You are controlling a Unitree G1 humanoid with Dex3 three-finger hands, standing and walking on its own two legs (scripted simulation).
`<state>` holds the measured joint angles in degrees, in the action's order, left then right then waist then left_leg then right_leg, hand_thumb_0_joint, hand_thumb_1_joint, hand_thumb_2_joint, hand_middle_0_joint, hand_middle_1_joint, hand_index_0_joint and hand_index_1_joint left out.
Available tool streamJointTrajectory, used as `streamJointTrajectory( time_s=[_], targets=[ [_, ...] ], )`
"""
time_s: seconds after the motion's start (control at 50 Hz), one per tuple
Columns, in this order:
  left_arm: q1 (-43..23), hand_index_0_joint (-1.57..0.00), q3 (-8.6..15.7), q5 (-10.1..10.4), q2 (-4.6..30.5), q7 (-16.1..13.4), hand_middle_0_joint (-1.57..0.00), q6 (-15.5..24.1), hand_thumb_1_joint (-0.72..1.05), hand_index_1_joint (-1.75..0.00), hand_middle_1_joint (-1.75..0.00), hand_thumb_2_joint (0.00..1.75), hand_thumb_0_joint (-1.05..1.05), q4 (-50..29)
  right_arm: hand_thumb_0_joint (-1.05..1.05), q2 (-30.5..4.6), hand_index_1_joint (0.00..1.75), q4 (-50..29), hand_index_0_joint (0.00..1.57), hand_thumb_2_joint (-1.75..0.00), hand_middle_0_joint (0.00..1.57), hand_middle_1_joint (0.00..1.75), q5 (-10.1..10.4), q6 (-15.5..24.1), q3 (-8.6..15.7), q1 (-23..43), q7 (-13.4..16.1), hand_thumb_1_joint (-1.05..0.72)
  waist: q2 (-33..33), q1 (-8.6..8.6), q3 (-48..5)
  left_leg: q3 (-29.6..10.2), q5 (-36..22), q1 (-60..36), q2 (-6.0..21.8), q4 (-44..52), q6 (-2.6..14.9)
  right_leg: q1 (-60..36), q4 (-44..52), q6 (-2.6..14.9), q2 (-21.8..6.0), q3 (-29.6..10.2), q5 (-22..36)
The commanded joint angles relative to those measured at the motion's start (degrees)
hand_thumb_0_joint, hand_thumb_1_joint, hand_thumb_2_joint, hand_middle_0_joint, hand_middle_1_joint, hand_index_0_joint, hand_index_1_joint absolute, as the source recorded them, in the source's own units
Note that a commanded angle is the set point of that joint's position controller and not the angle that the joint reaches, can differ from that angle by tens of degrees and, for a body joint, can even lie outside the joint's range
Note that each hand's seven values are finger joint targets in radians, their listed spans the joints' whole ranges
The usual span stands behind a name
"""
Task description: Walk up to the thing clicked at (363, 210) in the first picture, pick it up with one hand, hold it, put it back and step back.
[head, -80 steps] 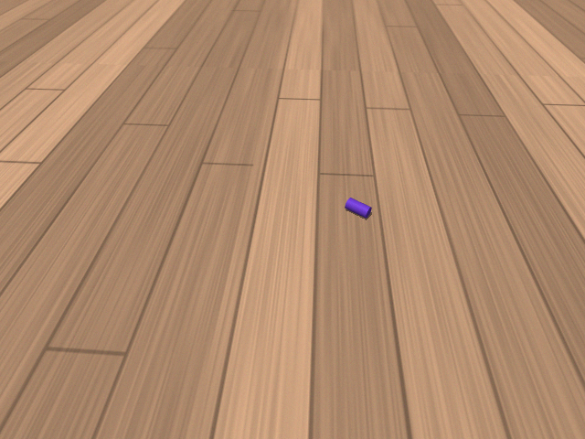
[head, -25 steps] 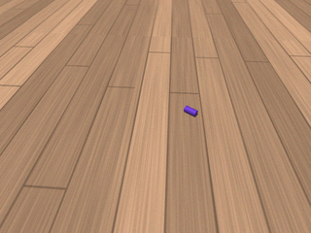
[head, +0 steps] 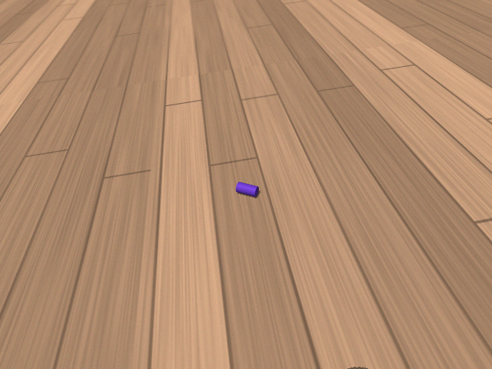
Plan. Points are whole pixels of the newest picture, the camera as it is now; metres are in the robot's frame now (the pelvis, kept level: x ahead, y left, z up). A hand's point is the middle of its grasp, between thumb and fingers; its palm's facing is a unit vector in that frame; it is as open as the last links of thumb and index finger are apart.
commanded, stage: walk up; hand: left
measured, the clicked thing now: (247, 189) +1.17 +0.15 -0.73
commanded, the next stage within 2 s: none
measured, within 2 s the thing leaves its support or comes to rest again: neither
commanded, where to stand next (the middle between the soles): +0.76 +0.03 m, yaw -17 degrees
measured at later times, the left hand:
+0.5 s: hand (126, 270) +0.36 +0.33 -0.13, palm faces -0.22 -0.90 -0.37, open 7.4 cm
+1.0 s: hand (178, 187) +0.59 +0.25 -0.10, palm faces -0.22 -0.89 -0.41, open 7.4 cm
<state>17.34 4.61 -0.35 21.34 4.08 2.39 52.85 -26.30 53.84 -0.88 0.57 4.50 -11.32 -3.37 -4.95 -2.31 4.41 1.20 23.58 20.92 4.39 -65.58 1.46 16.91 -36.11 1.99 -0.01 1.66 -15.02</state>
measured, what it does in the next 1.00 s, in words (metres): walks ahead: left foot, then right foot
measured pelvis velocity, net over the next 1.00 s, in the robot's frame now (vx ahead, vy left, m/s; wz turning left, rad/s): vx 0.43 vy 0.02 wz -0.26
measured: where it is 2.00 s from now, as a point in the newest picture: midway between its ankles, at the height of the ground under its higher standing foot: (261, 257)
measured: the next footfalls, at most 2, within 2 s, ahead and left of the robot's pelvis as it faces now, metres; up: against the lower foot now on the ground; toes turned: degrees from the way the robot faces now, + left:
left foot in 0.32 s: +0.32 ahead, +0.17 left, +0.00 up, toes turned -2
right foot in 0.80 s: +0.50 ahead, -0.09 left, +0.00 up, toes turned -16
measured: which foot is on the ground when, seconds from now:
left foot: up 0.00-0.30, down 0.32-0.84, up 0.86-1.00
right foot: down 0.00-0.36, up 0.38-0.78, down 0.80-1.00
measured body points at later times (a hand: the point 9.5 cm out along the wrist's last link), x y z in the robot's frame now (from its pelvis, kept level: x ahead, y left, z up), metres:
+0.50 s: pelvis +0.24 +0.07 +0.01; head +0.26 +0.09 +0.46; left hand +0.37 +0.38 -0.11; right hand +0.25 -0.26 -0.08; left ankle +0.28 +0.17 -0.72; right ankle +0.17 -0.07 -0.64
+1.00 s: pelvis +0.43 +0.02 +0.01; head +0.45 -0.02 +0.46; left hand +0.60 +0.30 -0.07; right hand +0.42 -0.29 -0.13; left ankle +0.44 +0.19 -0.64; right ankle +0.47 -0.08 -0.72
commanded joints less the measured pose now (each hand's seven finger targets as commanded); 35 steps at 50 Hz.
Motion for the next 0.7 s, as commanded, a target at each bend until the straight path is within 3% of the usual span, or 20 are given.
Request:
streamJointTrajectory(
  time_s=[0.0,0.06,0.12,0.16,0.2,0.26,0.28,0.3,0.32,0.34,0.36,0.38,0.4,0.42,0.44,0.46,0.52,0.58,0.62,0.68],
  targets=[
    [-1.3,-0.2,4.0,0.4,17.9,-2.1,-0.2,2.7,0.9,-0.3,-0.3,0.9,0.0,-5.2,0.0,-9.8,0.3,-4.5,0.2,-0.9,0.2,0.3,0.1,1.6,2.2,-4.1,0.0,-0.9,12.1,2.56,1.2,-3.5,-7.8,7.5,3.6,4.8,0.1,-0.9,25.4,7.21,-11.4,-22.2,-17.7],
    [-0.4,-0.2,3.7,0.6,17.1,-2.2,-0.2,3.4,0.9,-0.3,-0.3,0.9,0.0,-6.6,0.0,-10.0,0.3,-6.4,0.2,-0.9,0.2,0.3,-0.7,1.3,2.7,-2.7,-0.8,-0.9,10.4,2.29,2.4,-2.2,-10.7,9.6,3.0,11.2,-1.87,-0.4,26.5,7.78,-10.4,-19.6,-18.8],
    [1.6,-0.2,4.1,0.3,18.0,-2.1,-0.2,3.8,0.9,-0.3,-0.3,0.9,0.0,-7.5,0.0,-9.7,0.3,-9.2,0.2,-0.9,0.2,0.3,-1.5,1.9,2.8,2.0,-1.2,-0.9,9.0,0.58,3.3,-2.5,-10.9,12.4,3.6,18.2,-2.97,-2.5,25.6,9.44,-12.2,-20.5,-18.9],
    [3.5,-0.2,4.1,0.2,18.1,-2.2,-0.2,4.0,0.9,-0.3,-0.3,0.9,0.0,-7.4,0.0,-9.2,0.3,-10.4,0.2,-0.9,0.2,0.3,-1.7,2.5,2.9,4.9,-1.3,-0.9,8.5,-0.57,3.5,-2.6,-11.6,12.5,3.7,22.5,-2.86,-3.9,23.8,9.34,-11.8,-19.6,-17.1],
    [4.0,-0.2,4.0,-0.1,18.0,-2.3,-0.2,4.1,0.9,-0.3,-0.3,0.9,0.0,-7.5,0.0,-8.2,0.3,-10.8,0.2,-0.9,0.2,0.3,-1.5,3.3,2.8,5.4,-1.3,-0.9,9.6,-0.98,2.1,-2.2,-12.5,11.5,3.0,26.8,-2.54,-7.8,20.8,9.19,-11.1,-18.1,-10.4],
    [0.6,-0.2,3.5,-0.2,18.3,-2.6,-0.2,4.0,0.9,-0.3,-0.3,0.9,0.0,-8.8,0.0,-8.3,0.3,-10.3,0.2,-0.9,0.2,0.3,-1.2,4.1,3.3,1.8,-1.0,-0.9,11.6,2.16,-0.4,0.2,-11.3,-0.7,1.7,30.8,-1.34,-2.4,15.3,8.32,-11.8,-16.0,2.3],
    [-0.9,-0.2,3.1,-0.3,17.7,-2.8,-0.2,3.8,0.9,-0.3,-0.3,0.9,0.0,-9.1,0.0,-8.5,0.3,-9.1,0.2,-0.9,0.2,0.3,-1.3,4.4,3.8,-2.9,-0.8,-0.9,10.6,5.19,-1.9,1.2,-12.5,-8.1,0.4,33.6,-1.04,0.4,10.2,6.96,-10.2,-13.7,5.2],
    [0.2,-0.2,2.3,-0.4,15.6,-2.8,-0.2,3.8,0.9,-0.3,-0.3,0.9,0.0,-9.6,0.0,-10.9,0.3,-7.2,0.2,-0.9,0.2,0.3,-1.5,4.8,4.8,-9.8,-0.3,-0.9,4.7,8.13,-6.4,1.4,-11.0,-18.9,-1.7,35.3,0.1,3.1,-1.9,5.02,-6.5,-10.6,11.4],
    [2.9,-0.2,1.1,0.0,11.6,-3.0,-0.2,3.8,0.9,-0.3,-0.3,0.9,0.0,-9.5,0.0,-14.5,0.3,-5.7,0.2,-0.9,0.2,0.3,-2.1,5.3,6.1,-17.1,0.4,-0.9,-7.0,11.15,-10.9,-8.6,0.4,-27.9,5.3,41.3,3.02,9.9,-20.7,2.82,-1.0,-5.2,10.9],
    [6.4,-0.2,-0.5,0.9,7.2,-3.2,-0.2,3.6,0.9,-0.3,-0.3,0.9,0.0,-9.3,0.0,-16.7,0.3,-6.9,0.2,-0.9,0.2,0.3,-2.3,5.6,6.4,-16.5,1.0,-0.9,-14.8,8.8,-9.8,-30.2,4.3,-33.0,17.0,46.9,5.82,23.3,-30.5,0.2,6.2,-4.9,-13.0],
    [8.3,-0.2,0.8,0.8,13.6,-4.1,-0.2,3.2,0.9,-0.3,-0.3,0.9,0.0,-8.2,0.0,-18.3,0.3,-8.1,0.2,-0.9,0.2,0.3,-0.4,5.4,6.5,-12.9,0.9,-0.9,-9.6,6.82,-9.5,-41.7,9.3,-29.5,22.5,52.1,11.25,24.4,-35.5,1.35,4.0,-7.9,-15.2],
    [6.3,-0.2,0.7,0.3,16.0,-4.5,-0.2,3.2,0.9,-0.3,-0.3,0.9,0.0,-7.5,0.0,-17.4,0.3,-8.6,0.2,-0.9,0.2,0.3,0.4,5.1,6.5,-9.6,0.9,-0.9,-6.3,5.47,-5.5,-40.2,7.2,-23.5,22.8,52.4,13.01,24.1,-37.9,1.54,0.5,-8.9,-12.6],
    [3.4,-0.2,0.9,0.4,17.3,-4.1,-0.2,3.4,0.9,-0.3,-0.3,0.9,0.0,-7.2,0.0,-15.1,0.3,-9.4,0.2,-0.9,0.2,0.3,0.6,4.9,5.5,-8.0,1.1,-0.9,-1.4,5.26,-1.5,-29.7,0.0,-16.8,19.5,52.0,11.03,21.3,-36.2,1.06,-1.5,-10.0,-8.3],
    [3.6,-0.2,1.2,1.2,16.1,-3.5,-0.2,3.3,0.9,-0.3,-0.3,0.9,0.0,-6.2,0.0,-12.6,0.3,-9.9,0.2,-0.9,0.2,0.3,0.4,5.1,4.2,-6.6,1.3,-0.9,-0.4,4.24,0.3,-19.3,-8.9,-14.0,14.9,51.1,7.77,18.6,-32.4,0.89,-2.3,-10.5,-4.4],
    [4.2,-0.2,1.1,1.7,14.8,-2.9,-0.2,3.1,0.9,-0.3,-0.3,0.9,0.0,-5.9,0.0,-11.0,0.3,-9.8,0.2,-0.9,0.2,0.3,0.5,5.4,3.5,-7.1,1.4,-0.9,-1.7,4.15,0.0,-11.7,-20.9,-14.7,11.3,49.7,5.09,17.3,-29.5,0.9,-2.4,-9.3,-2.2],
    [4.6,-0.2,1.0,2.0,13.5,-2.6,-0.2,2.7,0.9,-0.3,-0.3,0.9,0.0,-5.9,0.0,-10.5,0.3,-9.2,0.2,-0.9,0.2,0.3,0.7,5.7,3.1,-8.0,1.5,-0.9,-3.4,3.74,-0.9,-8.0,-28.3,-14.9,10.1,48.7,4.84,16.3,-28.8,0.39,-2.1,-8.4,-0.9],
    [2.4,-0.2,0.5,1.8,11.8,-1.9,-0.2,1.8,0.9,-0.3,-0.3,0.9,0.0,-7.1,0.0,-10.4,0.3,-9.9,0.2,-0.9,0.2,0.3,0.5,5.6,2.9,-9.2,1.8,-0.9,-4.3,3.76,-1.6,-2.8,-36.1,-17.4,9.5,47.8,7.89,16.4,-23.0,-0.92,-1.4,-6.2,1.2],
    [-3.2,-0.2,0.4,1.1,11.7,-1.3,-0.2,1.2,0.9,-0.3,-0.3,0.9,0.0,-9.7,0.0,-10.8,0.3,-10.7,0.2,-0.9,0.2,0.3,0.2,5.2,3.1,-10.6,2.1,-0.9,-2.6,5.23,-0.9,-0.7,-40.8,-21.0,10.1,48.2,8.46,19.8,-16.0,-1.27,-1.1,-4.2,2.4],
    [-7.1,-0.2,0.4,0.7,11.4,-1.1,-0.2,1.1,0.9,-0.3,-0.3,0.9,0.0,-11.0,0.0,-10.9,0.3,-11.2,0.2,-0.9,0.2,0.3,0.2,4.9,3.2,-10.6,2.1,-0.9,-1.4,6.04,0.2,0.4,-37.4,-19.2,10.3,48.3,8.44,17.0,-9.9,-0.97,-2.0,-2.9,3.8],
    [-7.2,-0.2,0.5,0.6,10.7,-0.7,-0.2,1.5,0.9,-0.3,-0.3,0.9,0.0,-10.9,0.0,-11.3,0.3,-12.2,0.2,-0.9,0.2,0.3,0.0,4.2,3.2,-7.9,1.8,-0.9,-2.6,4.95,0.3,2.5,-29.2,-15.8,10.1,46.8,7.89,8.9,-0.6,0.08,-3.1,0.0,8.2]
  ],
)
